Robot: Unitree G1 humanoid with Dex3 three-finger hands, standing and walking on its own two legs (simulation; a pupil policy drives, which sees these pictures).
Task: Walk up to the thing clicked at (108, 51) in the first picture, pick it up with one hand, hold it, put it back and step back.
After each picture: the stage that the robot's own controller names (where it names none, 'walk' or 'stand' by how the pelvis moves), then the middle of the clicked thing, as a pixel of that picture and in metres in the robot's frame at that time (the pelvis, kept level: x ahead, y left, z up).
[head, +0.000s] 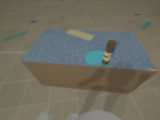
stand; (108, 53) +0.62 -0.12 -0.02
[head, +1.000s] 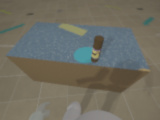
sink last; (96, 50) +0.57 +0.01 +0.01
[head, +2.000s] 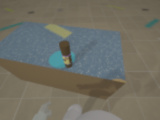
stand; (66, 56) +0.46 +0.24 +0.01
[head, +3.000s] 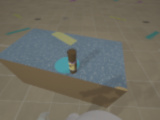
stand; (72, 62) +0.47 +0.19 -0.02
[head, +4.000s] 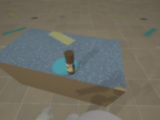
stand; (70, 63) +0.44 +0.20 -0.03
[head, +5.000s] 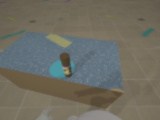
stand; (66, 66) +0.42 +0.23 -0.03
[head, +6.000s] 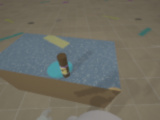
stand; (64, 66) +0.42 +0.25 -0.03
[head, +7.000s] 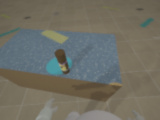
go down; (63, 63) +0.43 +0.25 -0.02
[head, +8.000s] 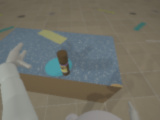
go down; (64, 64) +0.43 +0.22 -0.01
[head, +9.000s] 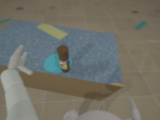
go down; (64, 60) +0.43 +0.22 +0.00
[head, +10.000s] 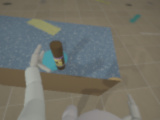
close in; (58, 57) +0.44 +0.23 +0.03
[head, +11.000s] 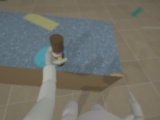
close; (58, 53) +0.45 +0.22 +0.06
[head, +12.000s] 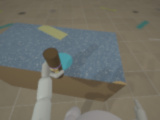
lift; (55, 66) +0.33 +0.24 +0.10
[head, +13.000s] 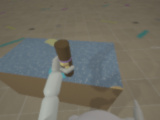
lift; (66, 61) +0.33 +0.17 +0.18
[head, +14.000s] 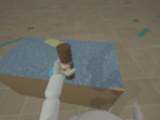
hold; (67, 64) +0.33 +0.17 +0.15
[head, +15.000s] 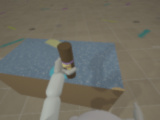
crouch; (68, 63) +0.33 +0.16 +0.16
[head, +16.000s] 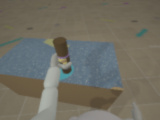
crouch; (63, 58) +0.37 +0.20 +0.16
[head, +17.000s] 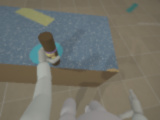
lower; (51, 51) +0.45 +0.24 +0.05
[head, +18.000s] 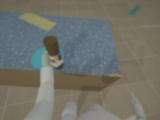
lower; (55, 55) +0.43 +0.23 +0.05
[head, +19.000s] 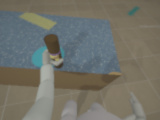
lower; (55, 54) +0.44 +0.22 +0.06
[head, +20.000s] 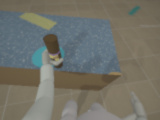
lower; (55, 53) +0.44 +0.23 +0.06
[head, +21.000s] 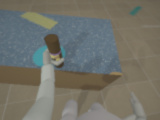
loosen; (56, 53) +0.44 +0.22 +0.06
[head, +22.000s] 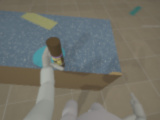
withdraw; (57, 56) +0.42 +0.21 +0.06
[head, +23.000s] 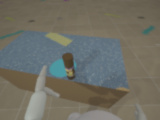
sink last; (69, 67) +0.39 +0.20 +0.01
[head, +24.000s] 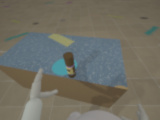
stand; (70, 66) +0.41 +0.21 +0.00
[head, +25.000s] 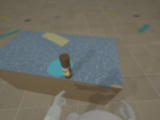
stand; (66, 67) +0.40 +0.22 -0.02
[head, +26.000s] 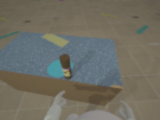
stand; (66, 68) +0.40 +0.22 -0.02
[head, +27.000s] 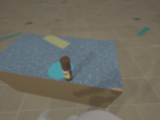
walk; (67, 70) +0.39 +0.21 -0.02
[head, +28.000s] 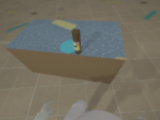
walk; (77, 42) +0.65 +0.19 -0.01
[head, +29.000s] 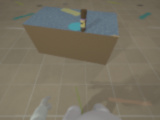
walk; (83, 21) +1.06 +0.17 +0.00
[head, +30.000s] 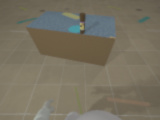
stand; (82, 24) +1.10 +0.20 -0.01
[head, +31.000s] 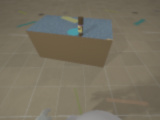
stand; (80, 27) +1.12 +0.21 -0.02
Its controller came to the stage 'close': yes
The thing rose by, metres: 0.22
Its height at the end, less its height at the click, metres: +0.00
